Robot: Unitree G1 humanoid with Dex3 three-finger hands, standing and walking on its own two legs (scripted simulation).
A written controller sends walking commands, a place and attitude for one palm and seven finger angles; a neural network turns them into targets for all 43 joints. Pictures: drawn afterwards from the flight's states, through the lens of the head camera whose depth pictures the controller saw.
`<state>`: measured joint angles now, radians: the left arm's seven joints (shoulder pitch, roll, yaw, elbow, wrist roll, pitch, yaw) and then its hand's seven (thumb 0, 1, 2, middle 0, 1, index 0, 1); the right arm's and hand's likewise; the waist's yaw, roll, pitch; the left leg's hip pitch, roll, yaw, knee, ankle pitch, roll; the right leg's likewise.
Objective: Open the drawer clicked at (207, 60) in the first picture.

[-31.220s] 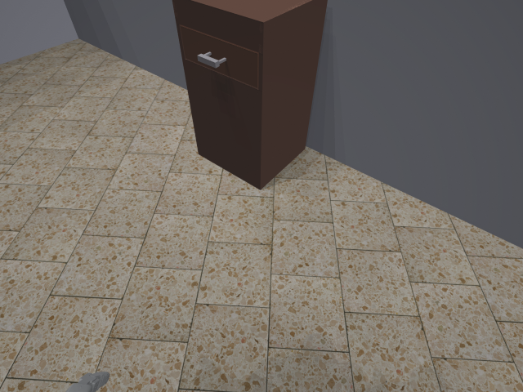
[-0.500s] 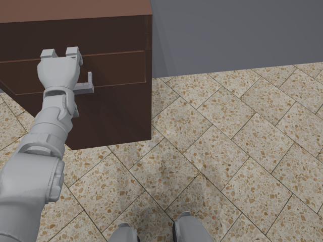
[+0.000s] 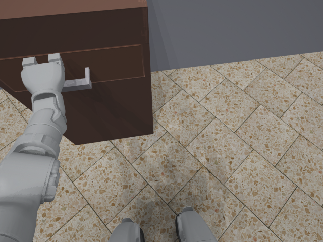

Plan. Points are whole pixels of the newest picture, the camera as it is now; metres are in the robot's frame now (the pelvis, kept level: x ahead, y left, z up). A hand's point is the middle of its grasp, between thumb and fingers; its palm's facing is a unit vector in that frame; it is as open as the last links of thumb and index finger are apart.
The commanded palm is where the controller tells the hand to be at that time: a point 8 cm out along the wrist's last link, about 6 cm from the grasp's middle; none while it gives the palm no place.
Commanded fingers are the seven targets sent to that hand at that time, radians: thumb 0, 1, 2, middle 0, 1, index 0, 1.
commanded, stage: re-aim the fingers above the handle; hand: left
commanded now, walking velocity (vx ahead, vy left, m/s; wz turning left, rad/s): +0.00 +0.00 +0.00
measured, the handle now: (73, 79) +0.58 +0.22 -0.05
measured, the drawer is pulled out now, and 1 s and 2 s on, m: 0.00 0.00 0.00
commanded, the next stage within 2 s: lower the fingers behind the handle in 0.14 s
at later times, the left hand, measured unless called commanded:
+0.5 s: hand (63, 97) +0.50 +0.23 -0.03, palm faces -0.19 +0.02 -0.98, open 14.0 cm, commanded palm +0.50 +0.19 +0.04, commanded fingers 0.00 -0.50 0.30 -0.30 -1.20 -0.30 -1.20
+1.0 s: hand (84, 95) +0.52 +0.18 -0.06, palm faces -0.01 +0.00 -1.00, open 13.8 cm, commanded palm +0.51 +0.18 +0.00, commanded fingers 0.00 -0.50 0.30 -0.30 -1.20 -0.30 -1.20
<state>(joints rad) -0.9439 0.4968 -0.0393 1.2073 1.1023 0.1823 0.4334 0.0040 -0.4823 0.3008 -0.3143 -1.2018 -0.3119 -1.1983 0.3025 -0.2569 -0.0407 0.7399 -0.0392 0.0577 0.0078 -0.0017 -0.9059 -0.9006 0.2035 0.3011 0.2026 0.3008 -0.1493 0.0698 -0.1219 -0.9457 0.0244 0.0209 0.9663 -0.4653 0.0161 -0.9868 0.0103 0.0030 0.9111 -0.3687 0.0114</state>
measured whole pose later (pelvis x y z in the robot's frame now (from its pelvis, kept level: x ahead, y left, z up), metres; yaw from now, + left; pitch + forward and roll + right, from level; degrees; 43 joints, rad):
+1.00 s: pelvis -0.01 +0.00 -0.03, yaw +0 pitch +30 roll -2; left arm -0.96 0.45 0.00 1.14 1.15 0.09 0.49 0.00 -0.48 0.30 -0.32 -1.20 -0.32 -1.19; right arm 0.29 -0.23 -0.03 0.76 -0.07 0.02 0.02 0.00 -0.91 -0.90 0.20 0.30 0.20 0.30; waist -0.19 0.07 -0.14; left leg -1.15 0.03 0.01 1.14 -0.52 0.02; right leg -1.19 0.01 -0.01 1.07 -0.41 0.01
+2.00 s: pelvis -0.03 +0.00 -0.06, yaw +0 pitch +32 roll -2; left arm -0.99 0.53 0.01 1.14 1.15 -0.03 0.42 0.00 -0.48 0.30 -0.32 -1.20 -0.30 -1.19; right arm 0.34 -0.25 -0.02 0.75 -0.06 -0.01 0.00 0.00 -0.90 -0.90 0.21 0.30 0.20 0.30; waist -0.20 0.07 -0.17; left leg -1.28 0.03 0.00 1.27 -0.54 0.01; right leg -1.32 0.02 -0.01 1.19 -0.43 0.01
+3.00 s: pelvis -0.01 +0.00 -0.04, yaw -1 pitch +31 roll -2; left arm -0.89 0.46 -0.01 1.10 1.12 0.03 0.45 0.01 0.71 0.76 -0.33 -1.35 -0.36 -1.32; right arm 0.32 -0.25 -0.03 0.75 -0.06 0.02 0.01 0.00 -0.90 -0.90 0.20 0.30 0.20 0.30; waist -0.18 0.07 -0.17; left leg -1.18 0.04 0.01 1.19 -0.54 0.01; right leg -1.22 0.02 0.00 1.13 -0.44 0.00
